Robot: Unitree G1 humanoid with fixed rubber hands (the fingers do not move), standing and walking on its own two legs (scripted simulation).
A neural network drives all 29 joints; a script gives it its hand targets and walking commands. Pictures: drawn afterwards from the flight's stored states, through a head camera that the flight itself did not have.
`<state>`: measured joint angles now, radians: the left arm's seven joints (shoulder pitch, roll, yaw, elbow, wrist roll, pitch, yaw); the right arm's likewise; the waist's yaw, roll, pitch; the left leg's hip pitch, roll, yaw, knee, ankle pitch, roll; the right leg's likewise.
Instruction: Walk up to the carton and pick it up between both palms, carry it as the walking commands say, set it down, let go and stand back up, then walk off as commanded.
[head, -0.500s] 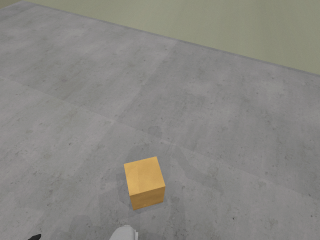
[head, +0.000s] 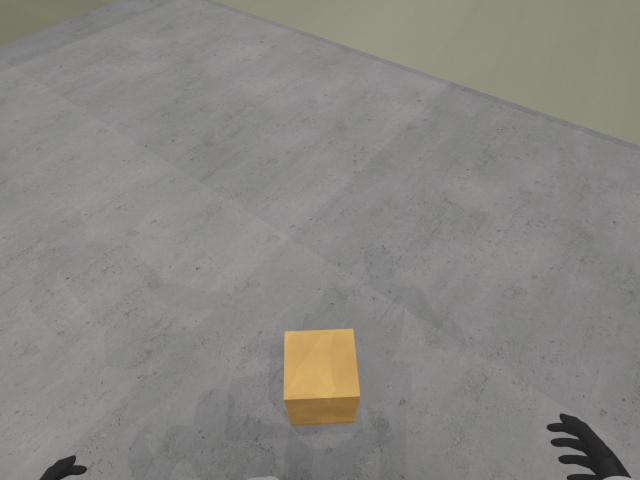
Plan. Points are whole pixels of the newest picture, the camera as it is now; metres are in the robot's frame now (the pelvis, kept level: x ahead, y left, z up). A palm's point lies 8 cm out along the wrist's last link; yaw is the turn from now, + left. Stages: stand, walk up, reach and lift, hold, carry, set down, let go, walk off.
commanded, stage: walk up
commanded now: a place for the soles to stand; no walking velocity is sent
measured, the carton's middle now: (320, 379) +0.45 +0.02 -0.62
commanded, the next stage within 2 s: stand in 1.38 s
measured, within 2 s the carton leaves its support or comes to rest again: neither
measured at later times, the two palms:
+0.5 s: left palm out of the picture +0.10 +0.35 -0.07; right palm (592, 467) +0.16 -0.31 -0.07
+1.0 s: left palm out of the picture +0.12 +0.34 -0.08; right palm (573, 459) +0.17 -0.30 -0.08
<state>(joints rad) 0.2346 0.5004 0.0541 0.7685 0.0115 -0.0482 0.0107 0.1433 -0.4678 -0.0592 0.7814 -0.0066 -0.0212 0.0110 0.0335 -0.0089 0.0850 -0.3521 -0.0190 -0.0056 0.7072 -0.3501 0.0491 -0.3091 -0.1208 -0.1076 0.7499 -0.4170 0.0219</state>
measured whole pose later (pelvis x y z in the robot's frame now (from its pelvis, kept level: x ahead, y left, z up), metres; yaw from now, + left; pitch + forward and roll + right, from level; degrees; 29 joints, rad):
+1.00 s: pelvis +0.04 +0.01 +0.02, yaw +6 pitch -2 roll +0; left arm 0.10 0.42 0.02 0.97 0.00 -0.02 -0.01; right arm 0.14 -0.42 -0.02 0.98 0.00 -0.02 0.00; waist -0.01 0.00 0.07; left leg -0.20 -0.02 -0.05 0.55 -0.31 0.00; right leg -0.25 -0.02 -0.01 0.56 -0.27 0.01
